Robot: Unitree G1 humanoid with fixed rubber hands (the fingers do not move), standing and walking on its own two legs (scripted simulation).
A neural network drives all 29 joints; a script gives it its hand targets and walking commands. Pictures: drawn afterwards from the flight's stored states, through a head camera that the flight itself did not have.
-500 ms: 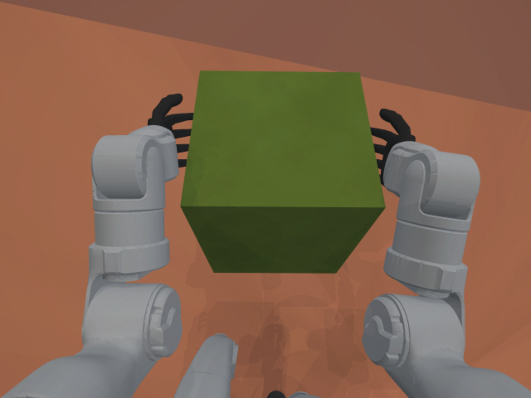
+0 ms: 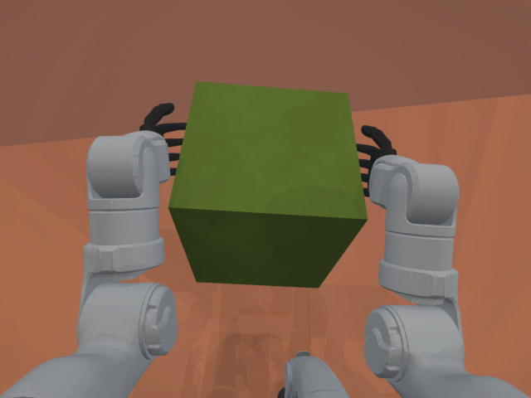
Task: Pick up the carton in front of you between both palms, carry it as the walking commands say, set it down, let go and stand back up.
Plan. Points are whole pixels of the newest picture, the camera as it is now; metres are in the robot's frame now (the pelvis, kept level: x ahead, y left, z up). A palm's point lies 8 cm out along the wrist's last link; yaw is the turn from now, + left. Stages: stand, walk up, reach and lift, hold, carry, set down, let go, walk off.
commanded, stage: carry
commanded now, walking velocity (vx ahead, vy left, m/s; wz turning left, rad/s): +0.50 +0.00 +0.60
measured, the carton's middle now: (264, 197) +0.39 -0.01 +0.08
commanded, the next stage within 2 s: none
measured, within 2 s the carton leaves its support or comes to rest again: neither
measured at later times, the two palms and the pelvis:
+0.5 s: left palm (151, 42) +0.65 +0.18 +0.19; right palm (315, 40) +0.70 -0.11 +0.18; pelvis +0.29 -0.02 +0.02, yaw +7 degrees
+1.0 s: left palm out of the picture +0.93 +0.29 +0.22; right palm out of the picture +1.01 +0.00 +0.22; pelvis +0.61 +0.04 +0.05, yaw +17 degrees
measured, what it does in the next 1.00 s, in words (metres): climbs, turning left: right foot, then left foot 0.03 m higher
